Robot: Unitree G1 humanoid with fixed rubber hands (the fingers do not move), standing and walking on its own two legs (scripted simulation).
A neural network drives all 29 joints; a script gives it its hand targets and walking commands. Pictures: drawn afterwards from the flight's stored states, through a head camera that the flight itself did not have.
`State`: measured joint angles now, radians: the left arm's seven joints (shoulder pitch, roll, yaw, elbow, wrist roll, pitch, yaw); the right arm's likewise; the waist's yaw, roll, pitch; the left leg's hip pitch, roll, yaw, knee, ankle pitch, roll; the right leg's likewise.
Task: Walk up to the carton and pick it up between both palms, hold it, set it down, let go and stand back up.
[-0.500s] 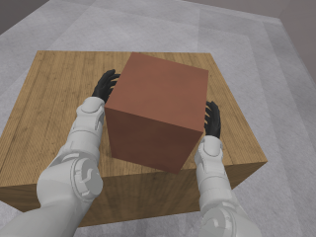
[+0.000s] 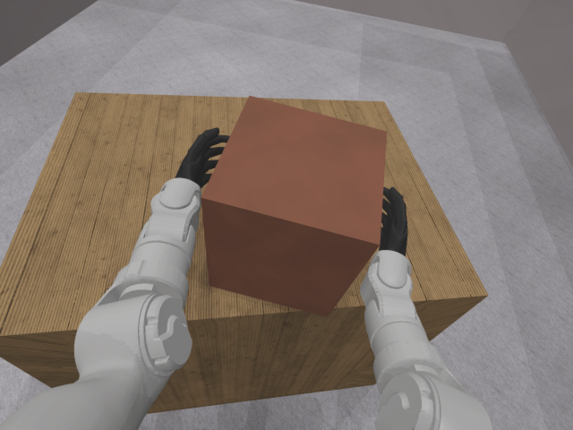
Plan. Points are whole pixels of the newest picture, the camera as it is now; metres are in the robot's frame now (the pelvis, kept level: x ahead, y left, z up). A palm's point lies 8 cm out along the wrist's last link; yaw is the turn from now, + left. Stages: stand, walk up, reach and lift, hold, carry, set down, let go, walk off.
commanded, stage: reach and lift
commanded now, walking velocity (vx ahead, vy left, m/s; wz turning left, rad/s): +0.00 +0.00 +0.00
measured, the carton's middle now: (291, 214) +0.44 +0.00 +0.04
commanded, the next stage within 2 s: none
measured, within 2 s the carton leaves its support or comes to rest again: neither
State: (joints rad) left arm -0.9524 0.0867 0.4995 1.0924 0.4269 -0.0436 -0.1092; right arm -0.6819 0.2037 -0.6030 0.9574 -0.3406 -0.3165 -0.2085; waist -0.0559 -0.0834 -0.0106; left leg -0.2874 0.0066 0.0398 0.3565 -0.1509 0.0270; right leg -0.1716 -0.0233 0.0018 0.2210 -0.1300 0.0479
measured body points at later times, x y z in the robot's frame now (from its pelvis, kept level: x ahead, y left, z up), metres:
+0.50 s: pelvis +0.01 -0.01 +0.00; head +0.01 +0.03 +0.45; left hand +0.44 +0.15 +0.13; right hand +0.39 -0.15 +0.10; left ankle +0.02 +0.09 -0.75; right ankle -0.02 -0.15 -0.75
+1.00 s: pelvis -0.01 -0.01 +0.00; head -0.04 +0.04 +0.45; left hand +0.41 +0.14 +0.16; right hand +0.36 -0.16 +0.13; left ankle +0.02 +0.09 -0.75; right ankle -0.02 -0.15 -0.75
